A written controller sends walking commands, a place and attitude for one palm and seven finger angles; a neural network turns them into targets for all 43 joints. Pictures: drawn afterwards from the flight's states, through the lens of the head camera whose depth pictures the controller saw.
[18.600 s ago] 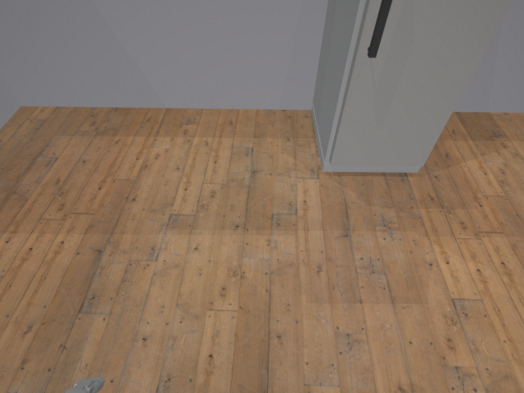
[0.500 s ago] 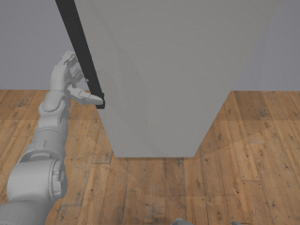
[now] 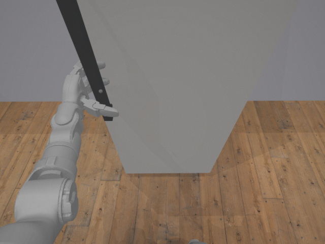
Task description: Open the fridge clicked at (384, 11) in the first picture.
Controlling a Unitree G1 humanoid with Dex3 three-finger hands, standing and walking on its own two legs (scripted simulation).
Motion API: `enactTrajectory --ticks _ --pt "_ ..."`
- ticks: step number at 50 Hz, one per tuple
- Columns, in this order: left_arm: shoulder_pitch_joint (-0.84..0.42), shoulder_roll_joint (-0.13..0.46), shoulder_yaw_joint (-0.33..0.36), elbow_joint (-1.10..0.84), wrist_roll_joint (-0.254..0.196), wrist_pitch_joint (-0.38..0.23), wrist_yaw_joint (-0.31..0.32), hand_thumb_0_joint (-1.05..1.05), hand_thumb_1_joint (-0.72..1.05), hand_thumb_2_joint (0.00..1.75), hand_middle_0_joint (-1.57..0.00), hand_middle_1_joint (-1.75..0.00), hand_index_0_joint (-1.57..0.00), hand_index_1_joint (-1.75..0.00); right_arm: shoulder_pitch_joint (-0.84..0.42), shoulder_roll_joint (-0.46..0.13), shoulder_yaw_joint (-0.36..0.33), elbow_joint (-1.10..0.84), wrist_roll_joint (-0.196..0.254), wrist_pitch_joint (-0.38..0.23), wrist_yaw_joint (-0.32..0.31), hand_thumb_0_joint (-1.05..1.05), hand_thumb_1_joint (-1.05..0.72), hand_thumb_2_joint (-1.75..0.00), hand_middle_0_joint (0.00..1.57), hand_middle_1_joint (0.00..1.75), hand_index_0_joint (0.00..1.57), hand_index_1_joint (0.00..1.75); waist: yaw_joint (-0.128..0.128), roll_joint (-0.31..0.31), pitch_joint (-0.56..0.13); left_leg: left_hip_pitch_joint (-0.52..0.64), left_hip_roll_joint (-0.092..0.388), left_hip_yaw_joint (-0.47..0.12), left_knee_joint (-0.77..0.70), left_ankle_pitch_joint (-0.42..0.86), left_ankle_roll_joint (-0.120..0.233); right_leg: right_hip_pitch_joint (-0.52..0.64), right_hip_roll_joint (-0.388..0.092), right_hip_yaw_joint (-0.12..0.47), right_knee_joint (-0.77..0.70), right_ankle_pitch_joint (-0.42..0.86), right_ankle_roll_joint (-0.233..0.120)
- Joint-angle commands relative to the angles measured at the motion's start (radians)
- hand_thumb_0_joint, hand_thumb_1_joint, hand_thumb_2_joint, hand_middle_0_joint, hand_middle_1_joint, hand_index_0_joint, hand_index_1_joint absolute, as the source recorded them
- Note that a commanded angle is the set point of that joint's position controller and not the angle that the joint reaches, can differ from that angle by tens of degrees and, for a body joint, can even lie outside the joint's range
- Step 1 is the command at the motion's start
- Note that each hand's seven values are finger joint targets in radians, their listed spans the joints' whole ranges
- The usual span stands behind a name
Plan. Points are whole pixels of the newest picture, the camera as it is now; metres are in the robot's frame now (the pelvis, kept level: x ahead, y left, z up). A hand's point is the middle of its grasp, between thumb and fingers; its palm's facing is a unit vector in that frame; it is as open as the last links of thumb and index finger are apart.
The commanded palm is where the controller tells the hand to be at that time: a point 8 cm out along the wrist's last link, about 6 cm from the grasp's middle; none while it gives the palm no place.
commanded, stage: slide the fingers in behind the handle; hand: left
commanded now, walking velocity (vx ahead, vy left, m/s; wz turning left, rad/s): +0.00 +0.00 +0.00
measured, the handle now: (92, 61) +0.52 +0.16 +0.16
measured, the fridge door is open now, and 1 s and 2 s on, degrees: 0 0 0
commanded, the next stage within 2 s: grip the handle and tug to test in 0.62 s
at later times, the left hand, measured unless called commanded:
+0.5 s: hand (100, 91) +0.46 +0.15 +0.11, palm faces -0.03 -1.00 -0.01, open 14.1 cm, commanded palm +0.43 +0.20 +0.12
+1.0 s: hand (100, 91) +0.46 +0.15 +0.12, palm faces -0.03 -1.00 -0.01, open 12.2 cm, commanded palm +0.43 +0.20 +0.12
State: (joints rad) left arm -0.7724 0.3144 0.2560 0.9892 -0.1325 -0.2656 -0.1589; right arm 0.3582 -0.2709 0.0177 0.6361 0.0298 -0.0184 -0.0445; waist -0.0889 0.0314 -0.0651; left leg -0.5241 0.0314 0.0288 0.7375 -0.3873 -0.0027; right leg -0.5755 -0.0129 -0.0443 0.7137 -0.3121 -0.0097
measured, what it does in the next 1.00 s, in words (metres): stands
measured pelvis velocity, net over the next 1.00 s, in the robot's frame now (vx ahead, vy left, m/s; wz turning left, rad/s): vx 0.00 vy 0.01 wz -0.01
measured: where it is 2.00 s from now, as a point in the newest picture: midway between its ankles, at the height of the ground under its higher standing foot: outside the picture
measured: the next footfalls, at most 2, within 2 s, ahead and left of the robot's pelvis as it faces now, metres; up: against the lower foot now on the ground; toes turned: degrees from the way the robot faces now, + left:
none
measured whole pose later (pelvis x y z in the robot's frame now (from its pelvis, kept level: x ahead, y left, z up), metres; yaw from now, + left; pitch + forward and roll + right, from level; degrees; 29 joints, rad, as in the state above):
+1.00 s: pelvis +0.00 +0.01 +0.00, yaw -1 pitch +10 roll -1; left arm -0.75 0.30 0.26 0.96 -0.14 -0.26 -0.15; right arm 0.36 -0.26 0.02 0.63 0.03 -0.02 -0.04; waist -0.09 0.03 -0.07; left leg -0.52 0.03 0.04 0.74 -0.39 0.01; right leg -0.57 -0.01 -0.03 0.71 -0.31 0.00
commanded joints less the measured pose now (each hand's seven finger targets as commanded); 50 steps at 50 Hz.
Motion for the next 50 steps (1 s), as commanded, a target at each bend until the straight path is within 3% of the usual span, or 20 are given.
enactTrajectory --ticks 1,5,7,12,15,18,20,22,24,27,29,31,34,36,40,42,45,47,48,50 --pt "-0.488 0.194 0.026 -0.209 -0.015 -0.083 -0.009 0.0 -0.5 0.3 -0.3 -1.2 -0.3 -1.2 0.062 -0.136 -0.047 -0.086 0.001 -0.038 -0.008 0.0 -0.9 -0.9 0.2 0.3 0.2 0.3 -0.012 -0.031 -0.365 0.093 -0.039 -0.013 -0.087 0.259 0.029 0.237 0.027 0.019 -0.063 0.328 -0.012" --pt "-0.506 0.134 -0.022 -0.23 -0.011 -0.096 -0.005 0.0 -0.5 0.3 -0.3 -1.2 -0.3 -1.2 0.063 -0.129 -0.049 -0.086 0.0 -0.043 -0.003 0.0 -0.9 -0.9 0.2 0.3 0.2 0.3 -0.02 -0.006 -0.378 0.131 -0.04 -0.019 -0.077 0.292 0.028 0.21 0.031 0.012 -0.056 0.34 -0.015" --pt "-0.469 0.148 -0.003 -0.223 -0.016 -0.094 -0.002 0.0 -0.5 0.3 -0.3 -1.2 -0.3 -1.2 0.06 -0.133 -0.051 -0.085 0.0 -0.045 0.0 0.0 -0.9 -0.9 0.2 0.3 0.2 0.3 -0.007 -0.017 -0.391 0.128 -0.039 -0.018 -0.08 0.282 0.026 0.22 0.031 0.014 -0.058 0.336 -0.014" --pt "-0.496 0.199 0.028 -0.215 -0.009 -0.093 -0.001 0.0 -0.5 0.3 -0.3 -1.2 -0.3 -1.2 0.062 -0.137 -0.05 -0.077 -0.001 -0.04 -0.005 0.0 -0.9 -0.9 0.2 0.3 0.2 0.3 -0.008 -0.021 -0.388 0.102 -0.041 -0.015 -0.081 0.273 0.029 0.243 0.028 0.02 -0.056 0.344 -0.013" --pt "-0.453 0.199 0.039 -0.215 -0.02 -0.088 -0.008 0.0 -0.5 0.3 -0.3 -1.2 -0.3 -1.2 0.061 -0.137 -0.049 -0.086 0.0 -0.039 -0.006 0.0 -0.9 -0.9 0.2 0.3 0.2 0.3 -0.001 -0.047 -0.387 0.099 -0.041 -0.013 -0.081 0.292 0.031 0.259 0.031 0.017 -0.057 0.363 -0.013" --pt "-0.462 0.182 0.019 -0.23 -0.016 -0.085 -0.012 0.0 -0.5 0.3 -0.3 -1.2 -0.3 -1.2 0.054 -0.132 -0.047 -0.086 0.002 -0.038 -0.003 0.0 -0.9 -0.9 0.2 0.3 0.2 0.3 -0.003 0.006 -0.372 0.109 -0.039 -0.013 -0.084 0.289 0.026 0.235 0.029 0.015 -0.058 0.353 -0.016" --pt "-0.472 0.185 0.022 -0.208 -0.017 -0.082 -0.007 0.0 -0.5 0.3 -0.3 -1.2 -0.3 -1.2 0.06 -0.136 -0.046 -0.084 0.0 -0.037 -0.006 0.0 -0.9 -0.9 0.2 0.3 0.2 0.3 -0.011 -0.028 -0.341 0.097 -0.039 -0.018 -0.086 0.273 0.028 0.217 0.031 0.011 -0.063 0.327 -0.014" --pt "-0.49 0.211 0.042 -0.182 -0.014 -0.08 -0.006 0.0 -0.5 0.3 -0.3 -1.2 -0.3 -1.2 0.064 -0.139 -0.047 -0.077 -0.001 -0.035 -0.008 0.0 -0.9 -0.9 0.2 0.3 0.2 0.3 -0.012 -0.041 -0.344 0.081 -0.039 -0.019 -0.089 0.249 0.027 0.223 0.028 0.015 -0.064 0.313 -0.012" --pt "-0.506 0.192 0.024 -0.187 -0.01 -0.083 -0.006 0.0 -0.5 0.3 -0.3 -1.2 -0.3 -1.2 0.063 -0.136 -0.047 -0.08 0.0 -0.038 -0.008 0.0 -0.9 -0.9 0.2 0.3 0.2 0.3 -0.016 -0.024 -0.351 0.091 -0.039 -0.021 -0.09 0.242 0.026 0.211 0.028 0.013 -0.063 0.298 -0.014" --pt "-0.489 0.201 0.04 -0.216 -0.014 -0.096 -0.001 0.0 -0.5 0.3 -0.3 -1.2 -0.3 -1.2 0.065 -0.135 -0.049 -0.083 -0.003 -0.04 -0.006 0.0 -0.9 -0.9 0.2 0.3 0.2 0.3 -0.003 0.001 -0.411 0.13 -0.038 -0.02 -0.079 0.298 0.024 0.224 0.03 0.015 -0.052 0.338 -0.016" --pt "-0.49 0.183 0.024 -0.21 -0.014 -0.095 -0.005 0.0 -0.5 0.3 -0.3 -1.2 -0.3 -1.2 0.067 -0.135 -0.051 -0.079 -0.002 -0.042 -0.005 0.0 -0.9 -0.9 0.2 0.3 0.2 0.3 -0.009 -0.017 -0.385 0.117 -0.035 -0.021 -0.08 0.297 0.023 0.218 0.031 0.012 -0.053 0.34 -0.014" --pt "-0.471 0.218 0.059 -0.188 -0.016 -0.09 -0.002 0.0 -0.5 0.3 -0.3 -1.2 -0.3 -1.2 0.073 -0.14 -0.051 -0.076 -0.004 -0.039 -0.005 0.0 -0.9 -0.9 0.2 0.3 0.2 0.3 -0.003 -0.039 -0.388 0.1 -0.036 -0.019 -0.08 0.299 0.026 0.233 0.031 0.014 -0.052 0.35 -0.012" --pt "-0.452 0.181 0.03 -0.227 -0.013 -0.084 -0.006 0.0 -0.5 0.3 -0.3 -1.2 -0.3 -1.2 0.065 -0.132 -0.051 -0.091 -0.003 -0.036 -0.001 0.0 -0.9 -0.9 0.2 0.3 0.2 0.3 0.003 0.005 -0.398 0.121 -0.036 -0.013 -0.079 0.328 0.024 0.234 0.032 0.013 -0.049 0.372 -0.015" --pt "-0.439 0.196 0.042 -0.247 -0.014 -0.084 -0.003 0.0 -0.5 0.3 -0.3 -1.2 -0.3 -1.2 0.07 -0.135 -0.053 -0.091 -0.003 -0.034 -0.001 0.0 -0.9 -0.9 0.2 0.3 0.2 0.3 0.006 -0.011 -0.41 0.13 -0.032 -0.02 -0.077 0.362 0.022 0.239 0.033 0.008 -0.044 0.387 -0.016" --pt "-0.453 0.161 0.012 -0.264 -0.018 -0.078 0.001 0.0 -0.31 0.38 -0.32 -1.23 -0.32 -1.23 0.063 -0.135 -0.055 -0.093 0.0 -0.034 0.0 0.0 -0.9 -0.9 0.2 0.3 0.2 0.3 -0.006 -0.005 -0.376 0.136 -0.032 -0.019 -0.081 0.327 0.024 0.215 0.035 0.006 -0.057 0.35 -0.016" --pt "-0.45 0.189 0.038 -0.251 -0.018 -0.074 0.006 0.0 -0.22 0.42 -0.33 -1.24 -0.33 -1.24 0.067 -0.137 -0.054 -0.086 -0.002 -0.033 -0.001 0.0 -0.9 -0.9 0.2 0.3 0.2 0.3 -0.003 -0.032 -0.378 0.125 -0.032 -0.022 -0.085 0.312 0.023 0.223 0.034 0.006 -0.058 0.343 -0.015" --pt "-0.418 0.217 0.061 -0.254 -0.016 -0.076 0.007 0.0 -0.08 0.48 -0.35 -1.26 -0.35 -1.26 0.061 -0.138 -0.051 -0.093 -0.004 -0.033 -0.003 0.0 -0.9 -0.9 0.2 0.3 0.2 0.3 0.015 -0.012 -0.388 0.114 -0.036 -0.016 -0.087 0.314 0.024 0.252 0.033 0.012 -0.056 0.354 -0.018" --pt "-0.425 0.174 0.024 -0.282 -0.016 -0.078 0.001 0.0 0.01 0.52 -0.35 -1.27 -0.35 -1.27 0.05 -0.13 -0.049 -0.098 -0.002 -0.034 0.0 0.0 -0.9 -0.9 0.2 0.3 0.2 0.3 0.008 0.025 -0.386 0.135 -0.035 -0.017 -0.086 0.337 0.021 0.236 0.032 0.01 -0.053 0.366 -0.019" --pt "-0.411 0.176 0.03 -0.26 -0.017 -0.075 0.001 0.0 0.06 0.54 -0.36 -1.28 -0.36 -1.28 0.052 -0.131 -0.051 -0.094 -0.001 -0.034 0.0 0.0 -0.9 -0.9 0.2 0.3 0.2 0.3 0.008 -0.013 -0.37 0.125 -0.033 -0.019 -0.085 0.329 0.021 0.233 0.033 0.006 -0.055 0.36 -0.018" --pt "-0.436 0.178 0.024 -0.264 -0.015 -0.078 0.005 0.0 0.15 0.58 -0.37 -1.29 -0.37 -1.29 0.052 -0.135 -0.051 -0.096 -0.001 -0.033 -0.003 0.0 -0.9 -0.9 0.2 0.3 0.2 0.3 0.0 -0.003 -0.364 0.129 -0.032 -0.019 -0.085 0.318 0.023 0.219 0.035 0.008 -0.057 0.342 -0.018"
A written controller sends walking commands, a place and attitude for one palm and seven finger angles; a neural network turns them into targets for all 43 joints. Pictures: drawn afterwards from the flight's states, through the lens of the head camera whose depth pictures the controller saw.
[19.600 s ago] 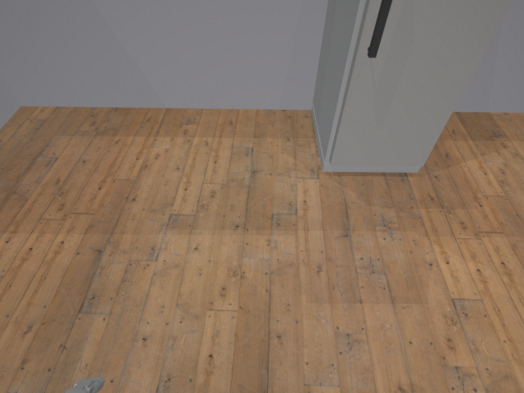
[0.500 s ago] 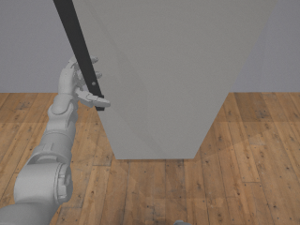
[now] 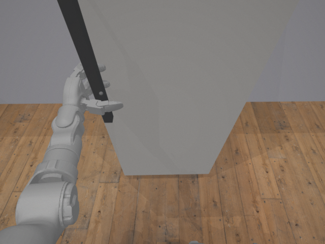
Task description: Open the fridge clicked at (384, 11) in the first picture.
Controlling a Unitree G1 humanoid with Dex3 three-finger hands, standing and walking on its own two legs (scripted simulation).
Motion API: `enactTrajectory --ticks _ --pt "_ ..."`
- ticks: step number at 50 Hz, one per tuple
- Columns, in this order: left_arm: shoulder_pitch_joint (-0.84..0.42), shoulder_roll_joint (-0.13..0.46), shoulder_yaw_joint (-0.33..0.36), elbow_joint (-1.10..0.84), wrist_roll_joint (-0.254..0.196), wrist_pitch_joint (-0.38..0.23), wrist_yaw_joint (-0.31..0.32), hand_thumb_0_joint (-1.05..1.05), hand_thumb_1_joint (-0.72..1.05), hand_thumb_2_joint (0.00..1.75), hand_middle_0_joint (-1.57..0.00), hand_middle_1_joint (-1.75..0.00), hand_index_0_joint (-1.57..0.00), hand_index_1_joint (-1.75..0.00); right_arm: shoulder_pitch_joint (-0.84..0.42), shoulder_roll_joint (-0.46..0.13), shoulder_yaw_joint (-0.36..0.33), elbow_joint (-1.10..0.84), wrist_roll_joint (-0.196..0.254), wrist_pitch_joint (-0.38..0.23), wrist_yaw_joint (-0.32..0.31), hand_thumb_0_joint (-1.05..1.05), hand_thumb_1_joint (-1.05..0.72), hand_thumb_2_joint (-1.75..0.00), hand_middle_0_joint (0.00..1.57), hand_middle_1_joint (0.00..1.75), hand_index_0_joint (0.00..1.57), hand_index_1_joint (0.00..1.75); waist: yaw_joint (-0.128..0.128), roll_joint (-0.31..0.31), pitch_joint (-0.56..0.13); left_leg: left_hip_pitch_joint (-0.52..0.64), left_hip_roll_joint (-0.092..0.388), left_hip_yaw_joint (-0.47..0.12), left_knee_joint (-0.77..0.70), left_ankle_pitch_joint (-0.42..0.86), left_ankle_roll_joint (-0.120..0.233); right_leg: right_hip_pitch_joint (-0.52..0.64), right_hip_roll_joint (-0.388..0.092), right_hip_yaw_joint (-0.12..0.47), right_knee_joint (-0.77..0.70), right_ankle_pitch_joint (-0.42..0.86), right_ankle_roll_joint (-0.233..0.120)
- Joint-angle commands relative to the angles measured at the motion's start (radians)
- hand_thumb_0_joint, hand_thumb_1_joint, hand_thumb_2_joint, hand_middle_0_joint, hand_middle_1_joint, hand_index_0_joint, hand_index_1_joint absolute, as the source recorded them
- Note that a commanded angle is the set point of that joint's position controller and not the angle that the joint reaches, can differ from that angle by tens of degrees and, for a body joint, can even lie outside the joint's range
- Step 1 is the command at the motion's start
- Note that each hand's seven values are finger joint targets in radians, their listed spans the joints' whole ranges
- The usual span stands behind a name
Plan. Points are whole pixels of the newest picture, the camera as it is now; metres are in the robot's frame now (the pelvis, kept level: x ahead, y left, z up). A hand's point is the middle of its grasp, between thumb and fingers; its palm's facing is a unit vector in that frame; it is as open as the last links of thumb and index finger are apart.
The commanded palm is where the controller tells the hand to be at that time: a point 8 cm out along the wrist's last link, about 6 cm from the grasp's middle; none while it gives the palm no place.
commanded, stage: grip the handle and tug to test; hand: left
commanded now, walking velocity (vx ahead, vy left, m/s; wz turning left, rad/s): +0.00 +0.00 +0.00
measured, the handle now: (92, 63) +0.52 +0.16 +0.16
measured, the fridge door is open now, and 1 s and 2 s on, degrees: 0 0 15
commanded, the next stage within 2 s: pull the door a little, standing still in 1.14 s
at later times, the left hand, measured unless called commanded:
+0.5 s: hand (102, 92) +0.46 +0.14 +0.12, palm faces +0.00 -1.00 -0.01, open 6.2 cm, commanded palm +0.42 +0.19 +0.12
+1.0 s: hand (102, 93) +0.46 +0.14 +0.12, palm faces -0.01 -1.00 +0.00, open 6.2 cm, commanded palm +0.41 +0.20 +0.12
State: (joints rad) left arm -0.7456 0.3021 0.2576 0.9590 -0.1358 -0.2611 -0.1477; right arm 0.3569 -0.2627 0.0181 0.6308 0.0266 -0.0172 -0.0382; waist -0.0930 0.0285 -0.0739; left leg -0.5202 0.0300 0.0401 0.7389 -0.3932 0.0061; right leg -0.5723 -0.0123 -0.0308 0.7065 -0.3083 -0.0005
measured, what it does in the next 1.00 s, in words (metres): stands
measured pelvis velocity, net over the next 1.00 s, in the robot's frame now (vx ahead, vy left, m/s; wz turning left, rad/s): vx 0.01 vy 0.00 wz -0.01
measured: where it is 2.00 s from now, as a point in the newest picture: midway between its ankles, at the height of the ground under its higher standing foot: outside the picture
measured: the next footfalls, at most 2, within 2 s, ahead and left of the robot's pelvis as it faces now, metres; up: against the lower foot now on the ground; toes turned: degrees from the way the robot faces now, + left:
none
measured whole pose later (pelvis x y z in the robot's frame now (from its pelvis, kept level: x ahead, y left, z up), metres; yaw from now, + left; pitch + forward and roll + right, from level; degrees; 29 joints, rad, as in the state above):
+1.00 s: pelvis +0.01 +0.00 +0.00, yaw -1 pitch +10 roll +0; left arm -0.65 0.28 0.26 0.83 -0.15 -0.22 -0.14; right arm 0.34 -0.26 0.01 0.61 0.03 0.01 -0.04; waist -0.09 0.03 -0.08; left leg -0.47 0.04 0.05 0.70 -0.40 0.00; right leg -0.54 0.00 -0.02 0.68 -0.32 0.00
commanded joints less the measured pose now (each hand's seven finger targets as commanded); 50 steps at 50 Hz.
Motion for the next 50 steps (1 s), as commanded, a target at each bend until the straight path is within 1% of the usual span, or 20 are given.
enactTrajectory --ticks 1,2,7,8,9,11,12,16,18,19,21,23,26,30,38,41,44,46,49,50 --pt "-0.474 0.192 0.023 -0.23 -0.01 -0.083 -0.004 0.0 0.2 0.6 -0.38 -1.3 -0.38 -1.3 0.052 -0.142 -0.051 -0.088 0.001 -0.036 -0.008 0.0 -0.9 -0.9 0.2 0.3 0.2 0.3 0.003 0.008 -0.351 0.125 -0.03 -0.032 -0.088 0.31 0.012 0.206 0.032 -0.006 -0.052 0.326 -0.026" --pt "-0.471 0.194 0.024 -0.218 -0.007 -0.082 -0.002 0.0 0.25 0.62 -0.38 -1.31 -0.38 -1.31 0.058 -0.143 -0.051 -0.084 0.001 -0.035 -0.008 0.0 -0.9 -0.9 0.2 0.3 0.2 0.3 0.002 -0.015 -0.349 0.119 -0.029 -0.036 -0.089 0.313 0.012 0.209 0.033 -0.008 -0.049 0.328 -0.027" --pt "-0.493 0.143 -0.019 -0.249 -0.004 -0.085 0.0 0.0 0.48 0.72 -0.41 -1.34 -0.41 -1.34 0.057 -0.139 -0.057 -0.08 0.0 -0.039 -0.005 0.0 -0.9 -0.9 0.2 0.3 0.2 0.3 -0.006 0.025 -0.388 0.173 -0.026 -0.042 -0.078 0.364 0.007 0.185 0.033 -0.011 -0.042 0.345 -0.027" --pt "-0.469 0.145 -0.006 -0.246 -0.01 -0.084 0.003 0.0 0.53 0.74 -0.41 -1.35 -0.41 -1.35 0.062 -0.14 -0.058 -0.08 -0.001 -0.039 -0.003 0.0 -0.9 -0.9 0.2 0.3 0.2 0.3 0.006 0.007 -0.396 0.17 -0.027 -0.041 -0.077 0.373 0.007 0.197 0.035 -0.011 -0.041 0.353 -0.028" --pt "-0.471 0.132 -0.02 -0.255 -0.011 -0.083 0.001 0.0 0.57 0.76 -0.42 -1.35 -0.42 -1.35 0.061 -0.141 -0.057 -0.081 -0.001 -0.04 -0.002 0.0 -0.9 -0.9 0.2 0.3 0.2 0.3 -0.001 -0.005 -0.397 0.172 -0.025 -0.042 -0.077 0.387 0.008 0.201 0.035 -0.012 -0.041 0.367 -0.027" --pt "-0.476 0.136 -0.02 -0.256 -0.011 -0.084 0.002 0.0 0.67 0.8 -0.43 -1.37 -0.43 -1.37 0.06 -0.141 -0.057 -0.078 0.0 -0.039 -0.002 0.0 -0.9 -0.9 0.2 0.3 0.2 0.3 -0.003 -0.002 -0.389 0.163 -0.027 -0.037 -0.074 0.386 0.011 0.205 0.034 -0.008 -0.043 0.376 -0.024" --pt "-0.477 0.162 0.002 -0.248 -0.009 -0.085 0.004 0.0 0.71 0.82 -0.43 -1.37 -0.43 -1.37 0.067 -0.144 -0.058 -0.072 -0.002 -0.037 -0.003 0.0 -0.9 -0.9 0.2 0.3 0.2 0.3 0.001 -0.033 -0.393 0.154 -0.027 -0.041 -0.078 0.384 0.011 0.221 0.034 -0.01 -0.042 0.38 -0.025" --pt "-0.453 0.155 -0.007 -0.268 -0.008 -0.082 0.0 0.0 0.9 0.9 -0.45 -1.4 -0.45 -1.4 0.058 -0.14 -0.056 -0.078 0.0 -0.034 -0.001 0.0 -0.9 -0.9 0.2 0.3 0.2 0.3 0.007 0.009 -0.392 0.156 -0.029 -0.035 -0.078 0.388 0.012 0.227 0.033 -0.008 -0.042 0.39 -0.027" --pt "-0.431 0.181 0.014 -0.261 -0.008 -0.079 -0.004 0.0 0.9 0.9 -0.45 -1.4 -0.45 -1.4 0.059 -0.143 -0.057 -0.08 -0.001 -0.031 -0.004 0.0 -0.9 -0.9 0.2 0.3 0.2 0.3 0.011 -0.042 -0.39 0.13 -0.031 -0.032 -0.082 0.376 0.015 0.257 0.033 -0.006 -0.043 0.402 -0.025" --pt "-0.443 0.154 -0.005 -0.274 -0.012 -0.078 -0.009 0.0 0.9 0.9 -0.45 -1.4 -0.45 -1.4 0.048 -0.138 -0.057 -0.084 0.001 -0.032 -0.004 0.0 -0.9 -0.9 0.2 0.3 0.2 0.3 0.005 -0.004 -0.386 0.141 -0.033 -0.023 -0.081 0.37 0.017 0.25 0.032 -0.001 -0.049 0.408 -0.024" --pt "-0.412 0.185 0.023 -0.29 -0.012 -0.08 -0.009 0.0 0.9 0.9 -0.45 -1.4 -0.45 -1.4 0.051 -0.138 -0.057 -0.087 0.0 -0.03 -0.005 0.0 -0.9 -0.9 0.2 0.3 0.2 0.3 0.024 0.014 -0.414 0.154 -0.032 -0.027 -0.078 0.418 0.014 0.27 0.031 -0.003 -0.038 0.434 -0.029" --pt "-0.4 0.19 0.032 -0.294 -0.017 -0.076 -0.009 0.0 0.9 0.9 -0.45 -1.4 -0.45 -1.4 0.049 -0.138 -0.057 -0.088 0.0 -0.03 -0.004 0.0 -0.9 -0.9 0.2 0.3 0.2 0.3 0.021 -0.026 -0.396 0.142 -0.032 -0.022 -0.079 0.41 0.018 0.281 0.032 -0.001 -0.046 0.447 -0.025" --pt "-0.387 0.177 0.018 -0.29 -0.016 -0.07 -0.013 0.0 0.9 0.9 -0.45 -1.4 -0.45 -1.4 0.039 -0.136 -0.055 -0.096 0.003 -0.026 -0.006 0.0 -0.9 -0.9 0.2 0.3 0.2 0.3 0.019 -0.01 -0.374 0.129 -0.034 -0.016 -0.085 0.39 0.019 0.281 0.03 0.0 -0.051 0.439 -0.024" --pt "-0.36 0.218 0.054 -0.313 -0.018 -0.07 -0.011 0.0 0.9 0.9 -0.45 -1.4 -0.45 -1.4 0.043 -0.141 -0.057 -0.098 -0.001 -0.023 -0.008 0.0 -0.9 -0.9 0.2 0.3 0.2 0.3 0.03 -0.019 -0.402 0.134 -0.035 -0.014 -0.082 0.419 0.02 0.311 0.03 0.003 -0.046 0.471 -0.025" --pt "-0.39 0.169 0.013 -0.302 -0.013 -0.061 -0.01 0.0 0.9 0.9 -0.45 -1.4 -0.45 -1.4 0.034 -0.135 -0.057 -0.097 0.001 -0.021 -0.008 0.0 -0.9 -0.9 0.2 0.3 0.2 0.3 0.016 0.0 -0.382 0.144 -0.036 -0.015 -0.084 0.384 0.018 0.272 0.029 0.001 -0.054 0.431 -0.024" --pt "-0.32 0.186 0.034 -0.304 -0.017 -0.057 -0.013 0.0 0.9 0.9 -0.45 -1.4 -0.45 -1.4 0.033 -0.137 -0.057 -0.106 0.001 -0.02 -0.006 0.0 -0.9 -0.9 0.2 0.3 0.2 0.3 0.036 -0.019 -0.399 0.14 -0.034 -0.017 -0.086 0.416 0.018 0.302 0.028 0.0 -0.047 0.456 -0.026" --pt "-0.308 0.166 0.021 -0.324 -0.022 -0.046 -0.019 0.0 0.9 0.9 -0.45 -1.4 -0.45 -1.4 0.026 -0.134 -0.055 -0.114 0.003 -0.018 -0.004 0.0 -0.9 -0.9 0.2 0.3 0.2 0.3 0.036 -0.023 -0.382 0.131 -0.035 -0.012 -0.093 0.407 0.018 0.311 0.028 -0.002 -0.052 0.46 -0.025" --pt "-0.25 0.192 0.051 -0.339 -0.028 -0.044 -0.021 0.0 0.9 0.9 -0.45 -1.4 -0.45 -1.4 0.022 -0.137 -0.058 -0.122 0.003 -0.016 -0.004 0.0 -0.9 -0.9 0.2 0.3 0.2 0.3 0.049 -0.045 -0.401 0.129 -0.035 -0.007 -0.09 0.422 0.021 0.339 0.028 0.003 -0.051 0.485 -0.025" --pt "-0.207 0.172 0.042 -0.401 -0.035 -0.032 -0.026 0.0 0.9 0.9 -0.45 -1.4 -0.45 -1.4 0.009 -0.13 -0.057 -0.138 0.005 -0.015 -0.002 0.0 -0.9 -0.9 0.2 0.3 0.2 0.3 0.062 -0.004 -0.4 0.14 -0.035 0.0 -0.098 0.448 0.019 0.354 0.026 0.003 -0.052 0.508 -0.027" --pt "-0.169 0.192 0.061 -0.409 -0.038 -0.03 -0.025 0.0 0.9 0.9 -0.45 -1.4 -0.45 -1.4 0.011 -0.133 -0.059 -0.141 0.005 -0.014 -0.002 0.0 -0.9 -0.9 0.2 0.3 0.2 0.3 0.07 -0.02 -0.412 0.144 -0.033 -0.002 -0.095 0.479 0.02 0.373 0.027 0.002 -0.049 0.526 -0.028"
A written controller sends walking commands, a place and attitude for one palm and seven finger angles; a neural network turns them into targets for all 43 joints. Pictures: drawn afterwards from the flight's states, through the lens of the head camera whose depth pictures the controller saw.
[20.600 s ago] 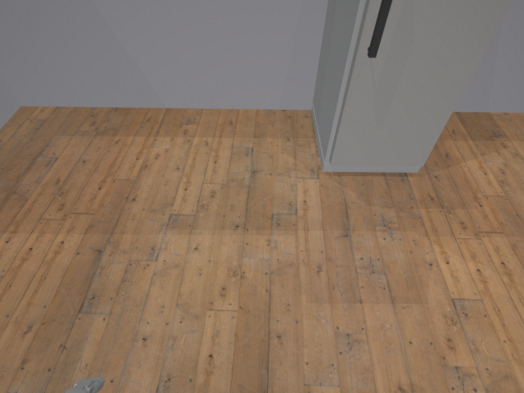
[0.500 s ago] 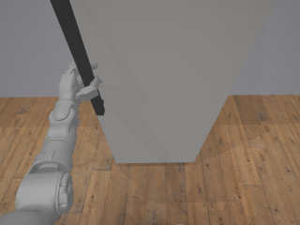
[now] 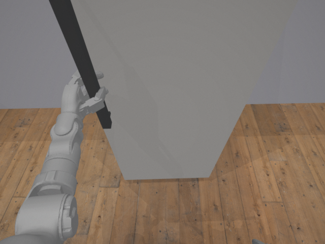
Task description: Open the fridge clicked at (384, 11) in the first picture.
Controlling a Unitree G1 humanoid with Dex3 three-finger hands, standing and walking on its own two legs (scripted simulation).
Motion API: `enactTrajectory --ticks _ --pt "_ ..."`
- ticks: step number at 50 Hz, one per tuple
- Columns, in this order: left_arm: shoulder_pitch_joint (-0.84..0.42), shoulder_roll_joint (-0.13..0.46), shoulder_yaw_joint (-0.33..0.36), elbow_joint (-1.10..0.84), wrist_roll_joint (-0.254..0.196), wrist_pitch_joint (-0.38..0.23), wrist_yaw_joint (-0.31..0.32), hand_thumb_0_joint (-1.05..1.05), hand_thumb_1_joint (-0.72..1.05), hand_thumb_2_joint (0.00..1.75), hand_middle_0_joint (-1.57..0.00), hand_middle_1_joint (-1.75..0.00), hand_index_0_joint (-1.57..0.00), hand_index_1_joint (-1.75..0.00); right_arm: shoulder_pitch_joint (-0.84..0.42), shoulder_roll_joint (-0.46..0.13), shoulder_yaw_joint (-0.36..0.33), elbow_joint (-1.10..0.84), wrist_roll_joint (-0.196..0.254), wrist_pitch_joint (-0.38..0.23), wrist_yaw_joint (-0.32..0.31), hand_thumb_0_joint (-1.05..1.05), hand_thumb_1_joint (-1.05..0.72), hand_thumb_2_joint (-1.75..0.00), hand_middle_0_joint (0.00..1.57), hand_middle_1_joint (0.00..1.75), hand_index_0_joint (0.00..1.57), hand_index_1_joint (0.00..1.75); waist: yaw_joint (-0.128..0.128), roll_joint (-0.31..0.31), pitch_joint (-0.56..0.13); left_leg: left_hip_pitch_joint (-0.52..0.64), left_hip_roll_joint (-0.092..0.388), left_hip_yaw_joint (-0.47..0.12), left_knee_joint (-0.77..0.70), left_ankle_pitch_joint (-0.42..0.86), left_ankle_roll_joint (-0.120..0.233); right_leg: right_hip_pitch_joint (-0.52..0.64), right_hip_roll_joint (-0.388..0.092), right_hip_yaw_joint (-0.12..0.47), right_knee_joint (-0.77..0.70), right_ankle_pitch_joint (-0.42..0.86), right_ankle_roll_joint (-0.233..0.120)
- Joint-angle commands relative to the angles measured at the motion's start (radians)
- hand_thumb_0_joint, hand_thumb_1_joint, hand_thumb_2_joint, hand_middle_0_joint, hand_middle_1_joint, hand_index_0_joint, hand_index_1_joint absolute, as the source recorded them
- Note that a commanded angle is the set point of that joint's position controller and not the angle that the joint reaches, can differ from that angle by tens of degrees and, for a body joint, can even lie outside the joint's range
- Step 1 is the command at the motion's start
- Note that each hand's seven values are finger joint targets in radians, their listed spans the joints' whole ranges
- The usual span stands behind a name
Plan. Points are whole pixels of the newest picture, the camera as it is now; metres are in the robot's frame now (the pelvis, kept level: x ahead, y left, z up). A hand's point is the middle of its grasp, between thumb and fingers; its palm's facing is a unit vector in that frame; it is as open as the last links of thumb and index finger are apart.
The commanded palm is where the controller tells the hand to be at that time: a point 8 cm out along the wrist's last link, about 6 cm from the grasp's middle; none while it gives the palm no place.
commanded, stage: grip the handle and tug to test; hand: left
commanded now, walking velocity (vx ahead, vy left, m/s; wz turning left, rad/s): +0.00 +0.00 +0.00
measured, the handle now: (90, 70) +0.50 +0.17 +0.16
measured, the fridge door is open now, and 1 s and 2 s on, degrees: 0 15 40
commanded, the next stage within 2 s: pull the door a little, standing still in 0.14 s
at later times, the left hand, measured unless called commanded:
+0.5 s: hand (99, 100) +0.44 +0.15 +0.11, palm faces +0.01 -1.00 +0.01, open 6.3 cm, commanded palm +0.38 +0.20 +0.12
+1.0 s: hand (100, 135) +0.33 +0.13 +0.11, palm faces -0.05 -0.99 -0.16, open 6.7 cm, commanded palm +0.31 +0.19 +0.11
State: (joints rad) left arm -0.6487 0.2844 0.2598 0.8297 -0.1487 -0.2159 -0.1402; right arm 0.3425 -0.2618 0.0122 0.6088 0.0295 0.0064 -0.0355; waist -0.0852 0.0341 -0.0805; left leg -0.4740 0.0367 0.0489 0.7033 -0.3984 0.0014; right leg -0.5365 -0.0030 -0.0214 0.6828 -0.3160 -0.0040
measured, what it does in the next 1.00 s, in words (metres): shifts its weight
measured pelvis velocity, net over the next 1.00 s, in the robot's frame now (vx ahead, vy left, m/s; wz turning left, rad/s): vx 0.08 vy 0.02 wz -0.07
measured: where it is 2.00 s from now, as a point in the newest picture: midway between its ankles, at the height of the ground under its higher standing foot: outside the picture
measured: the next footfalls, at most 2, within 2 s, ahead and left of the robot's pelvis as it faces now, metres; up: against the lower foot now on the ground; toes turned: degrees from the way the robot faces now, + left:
right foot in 1.12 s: +0.12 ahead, -0.07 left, +0.00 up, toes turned -4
left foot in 1.44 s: +0.15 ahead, +0.09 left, +0.00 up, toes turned +17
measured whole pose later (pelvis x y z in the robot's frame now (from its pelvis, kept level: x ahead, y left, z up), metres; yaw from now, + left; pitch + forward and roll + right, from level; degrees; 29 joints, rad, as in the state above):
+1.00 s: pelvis +0.08 +0.02 +0.02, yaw -4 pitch +5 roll +0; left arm 0.33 0.17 -0.04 -0.25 -0.06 -0.08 0.02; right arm 0.18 -0.24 0.01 0.53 -0.02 0.04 -0.07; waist 0.01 0.06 -0.04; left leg -0.17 -0.03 0.00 0.57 -0.31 0.01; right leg -0.29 -0.06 -0.06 0.61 -0.28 0.01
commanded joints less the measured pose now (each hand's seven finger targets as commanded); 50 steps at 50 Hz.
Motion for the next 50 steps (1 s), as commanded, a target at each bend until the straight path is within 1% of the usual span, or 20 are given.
enactTrajectory --ticks 1,3,9,12,13,16,20,23,32,36,38,40,41,42,43,44,46,47,49,50 --pt "-0.23 0.191 0.045 -0.298 -0.029 -0.068 -0.036 0.0 0.9 0.9 -0.45 -1.4 -0.45 -1.4 0.019 -0.13 -0.049 -0.127 0.004 -0.038 -0.002 0.0 -0.9 -0.9 0.2 0.3 0.2 0.3 0.068 -0.014 -0.402 0.099 -0.039 -0.009 -0.063 0.503 0.024 0.342 0.017 -0.007 -0.024 0.549 -0.025" --pt "-0.176 0.2 0.064 -0.321 -0.038 -0.056 -0.038 0.0 0.9 0.9 -0.45 -1.4 -0.45 -1.4 0.014 -0.131 -0.051 -0.135 0.005 -0.036 -0.001 0.0 -0.9 -0.9 0.2 0.3 0.2 0.3 0.076 -0.049 -0.388 0.088 -0.037 -0.005 -0.071 0.501 0.024 0.363 0.018 -0.007 -0.029 0.566 -0.023" --pt "-0.046 0.206 0.092 -0.434 -0.053 -0.017 -0.035 0.0 0.9 0.9 -0.45 -1.4 -0.45 -1.4 0.0 -0.126 -0.053 -0.156 0.006 -0.031 0.002 0.0 -0.9 -0.9 0.2 0.3 0.2 0.3 0.098 -0.053 -0.387 0.106 -0.032 0.003 -0.085 0.58 0.023 0.413 0.013 -0.006 -0.035 0.641 -0.023" --pt "-0.024 0.176 0.066 -0.53 -0.049 -0.007 -0.029 0.0 0.9 0.9 -0.45 -1.4 -0.45 -1.4 -0.012 -0.115 -0.055 -0.167 0.006 -0.031 0.004 0.0 -0.9 -0.9 0.2 0.3 0.2 0.3 0.105 0.013 -0.412 0.161 -0.027 0.002 -0.084 0.67 0.019 0.415 0.011 -0.005 -0.033 0.671 -0.024" --pt "-0.066 0.104 -0.002 -0.554 -0.049 0.001 -0.025 0.0 0.9 0.9 -0.45 -1.4 -0.45 -1.4 -0.014 -0.109 -0.052 -0.163 0.007 -0.034 0.007 0.0 -0.9 -0.9 0.2 0.3 0.2 0.3 0.08 0.032 -0.398 0.194 -0.024 0.0 -0.079 0.697 0.017 0.384 0.013 -0.01 -0.041 0.673 -0.022" --pt "-0.236 0.132 0.001 -0.496 -0.027 0.015 0.01 0.0 0.9 0.9 -0.45 -1.4 -0.45 -1.4 0.015 -0.121 -0.062 -0.117 0.001 -0.03 -0.002 0.0 -0.9 -0.9 0.2 0.3 0.2 0.3 0.033 -0.015 -0.353 0.2 -0.02 -0.014 -0.069 0.661 0.017 0.32 0.021 -0.015 -0.053 0.632 -0.015" --pt "-0.14 0.099 -0.015 -0.523 -0.011 0.013 0.019 0.0 0.9 0.9 -0.45 -1.4 -0.45 -1.4 0.018 -0.113 -0.064 -0.119 -0.007 -0.031 0.004 0.0 -0.9 -0.9 0.2 0.3 0.2 0.3 0.065 0.024 -0.419 0.242 -0.02 -0.019 -0.059 0.777 0.013 0.35 0.014 -0.017 -0.039 0.674 -0.022" --pt "-0.057 0.074 -0.028 -0.57 -0.019 0.008 0.013 0.0 0.9 0.9 -0.45 -1.4 -0.45 -1.4 -0.004 -0.106 -0.061 -0.132 -0.008 -0.036 0.014 0.0 -0.9 -0.9 0.2 0.3 0.2 0.3 0.082 -0.005 -0.424 0.238 -0.019 -0.02 -0.069 0.78 0.015 0.379 0.012 -0.019 -0.04 0.695 -0.022" --pt "0.302 0.056 -0.031 -0.867 -0.037 0.021 0.003 0.0 0.9 0.9 -0.45 -1.4 -0.45 -1.4 -0.084 -0.086 -0.052 -0.203 -0.005 -0.054 0.034 0.0 -0.9 -0.9 0.2 0.3 0.2 0.3 0.138 0.007 -0.397 0.252 -0.01 -0.011 -0.109 0.829 0.011 0.468 0.003 -0.017 -0.054 0.744 -0.03" --pt "0.587 0.026 -0.05 -1.081 -0.051 0.042 0.005 0.0 0.9 0.9 -0.45 -1.4 -0.45 -1.4 -0.142 -0.074 -0.042 -0.247 -0.003 -0.06 0.039 0.0 -0.9 -0.9 0.2 0.3 0.2 0.3 0.158 0.009 -0.318 0.236 -0.014 -0.008 -0.141 0.774 0.01 0.505 -0.004 -0.027 -0.078 0.732 -0.036" --pt "0.739 -0.003 -0.07 -1.216 -0.06 0.061 0.016 0.0 0.9 0.9 -0.45 -1.4 -0.45 -1.4 -0.165 -0.067 -0.041 -0.268 -0.005 -0.062 0.038 0.0 -0.9 -0.9 0.2 0.3 0.2 0.3 0.161 -0.029 -0.3 0.23 -0.019 -0.005 -0.148 0.753 0.014 0.531 -0.009 -0.032 -0.087 0.771 -0.033" --pt "0.891 -0.03 -0.098 -1.325 -0.059 0.092 0.032 0.0 0.9 0.9 -0.45 -1.4 -0.45 -1.4 -0.182 -0.066 -0.037 -0.283 -0.004 -0.06 0.036 0.0 -0.9 -0.9 0.2 0.3 0.2 0.3 0.161 -0.005 -0.246 0.226 -0.02 -0.015 -0.154 0.741 0.011 0.521 -0.011 -0.042 -0.094 0.747 -0.035" --pt "0.86 -0.027 -0.103 -1.391 -0.057 0.106 0.051 0.0 0.9 0.9 -0.45 -1.4 -0.45 -1.4 -0.193 -0.062 -0.035 -0.283 -0.003 -0.061 0.03 0.0 -0.9 -0.9 0.2 0.3 0.2 0.3 0.146 0.002 -0.223 0.236 -0.021 -0.02 -0.156 0.724 0.011 0.5 -0.01 -0.045 -0.101 0.74 -0.032" --pt "0.467 0.248 0.014 -1.345 0.081 0.06 0.147 0.0 0.9 0.9 -0.45 -1.4 -0.45 -1.4 -0.183 -0.099 -0.03 -0.227 -0.015 -0.059 -0.013 0.0 -0.9 -0.9 0.2 0.3 0.2 0.3 0.067 -0.005 -0.169 0.199 -0.019 -0.053 -0.107 0.662 0.03 0.516 -0.086 0.037 -0.146 0.793 -0.034" --pt "0.662 0.09 -0.054 -1.197 0.09 0.074 0.178 0.0 0.9 0.9 -0.45 -1.4 -0.45 -1.4 -0.172 -0.069 -0.033 -0.205 -0.032 -0.053 -0.03 0.0 -0.9 -0.9 0.2 0.3 0.2 0.3 0.068 -0.067 -0.16 0.195 -0.022 -0.064 -0.082 0.638 0.017 0.51 -0.126 0.018 -0.14 0.828 -0.048" --pt "0.791 0.001 -0.144 -1.177 0.097 0.082 0.182 0.0 0.9 0.9 -0.45 -1.4 -0.45 -1.4 -0.196 -0.067 -0.029 -0.221 -0.038 -0.045 -0.039 0.0 -0.9 -0.9 0.2 0.3 0.2 0.3 0.08 -0.066 -0.151 0.201 -0.023 -0.065 -0.086 0.646 0.016 0.511 -0.123 0.0 -0.117 0.862 -0.041" --pt "0.84 -0.026 -0.201 -1.237 0.098 0.082 0.188 0.0 0.9 0.9 -0.45 -1.4 -0.45 -1.4 -0.21 -0.066 -0.025 -0.23 -0.043 -0.025 -0.049 0.0 -0.9 -0.9 0.2 0.3 0.2 0.3 0.077 -0.015 -0.141 0.235 -0.008 -0.085 -0.138 0.843 0.015 0.49 -0.093 -0.036 -0.062 0.818 -0.02" --pt "0.842 -0.03 -0.216 -1.271 0.101 0.086 0.192 0.0 0.9 0.9 -0.45 -1.4 -0.45 -1.4 -0.2 -0.073 -0.03 -0.23 -0.045 -0.016 -0.048 0.0 -0.9 -0.9 0.2 0.3 0.2 0.3 0.066 0.019 -0.149 0.305 0.01 -0.105 -0.18 1.034 0.01 0.438 -0.062 -0.056 -0.028 0.752 -0.003" --pt "0.858 -0.056 -0.26 -1.324 0.114 0.096 0.197 0.0 0.9 0.9 -0.45 -1.4 -0.45 -1.4 -0.198 -0.069 -0.036 -0.235 -0.058 -0.008 -0.037 0.0 -0.9 -0.9 0.2 0.3 0.2 0.3 0.039 0.118 -0.121 0.578 0.067 -0.187 -0.221 1.449 0.011 0.164 0.026 -0.082 0.02 0.323 0.028" --pt "0.849 -0.056 -0.272 -1.341 0.127 0.102 0.203 0.0 0.9 0.9 -0.45 -1.4 -0.45 -1.4 -0.208 -0.07 -0.039 -0.229 -0.068 -0.007 -0.031 0.0 -0.9 -0.9 0.2 0.3 0.2 0.3 0.031 0.164 -0.1 0.68 0.104 -0.235 -0.221 1.549 0.027 0.042 0.043 -0.075 0.059 0.094 0.028"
